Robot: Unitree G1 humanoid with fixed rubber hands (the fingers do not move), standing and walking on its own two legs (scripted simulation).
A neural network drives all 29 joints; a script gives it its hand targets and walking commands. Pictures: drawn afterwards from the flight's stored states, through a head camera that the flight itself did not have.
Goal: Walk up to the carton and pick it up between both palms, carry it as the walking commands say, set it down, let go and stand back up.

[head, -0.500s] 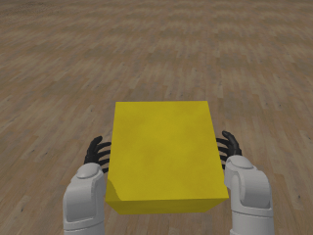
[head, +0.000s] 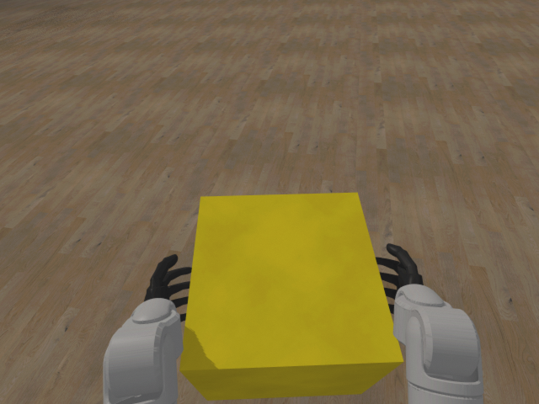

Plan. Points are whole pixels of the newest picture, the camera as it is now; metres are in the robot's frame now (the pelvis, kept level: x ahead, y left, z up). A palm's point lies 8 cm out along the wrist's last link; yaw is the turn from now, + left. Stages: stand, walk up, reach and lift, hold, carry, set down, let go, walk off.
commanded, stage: carry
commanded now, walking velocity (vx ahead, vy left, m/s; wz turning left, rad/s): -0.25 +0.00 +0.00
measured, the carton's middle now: (282, 296) +0.31 +0.00 +0.02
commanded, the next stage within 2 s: none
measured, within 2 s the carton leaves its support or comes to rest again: neither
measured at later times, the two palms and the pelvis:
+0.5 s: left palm out of the picture +0.06 +0.18 +0.09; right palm out of the picture +0.08 -0.14 +0.08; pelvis -0.19 +0.01 -0.01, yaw +1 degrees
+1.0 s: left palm out of the picture -0.10 +0.17 +0.10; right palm out of the picture -0.08 -0.15 +0.10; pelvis -0.35 +0.00 +0.00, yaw -4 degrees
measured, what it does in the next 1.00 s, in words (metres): walks backwards: left foot, then right foot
